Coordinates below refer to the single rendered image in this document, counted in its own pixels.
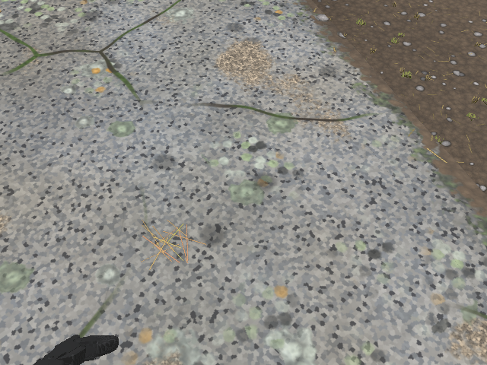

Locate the robot left hand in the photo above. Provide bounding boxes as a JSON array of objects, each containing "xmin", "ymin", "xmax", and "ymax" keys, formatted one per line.
[{"xmin": 34, "ymin": 335, "xmax": 119, "ymax": 365}]

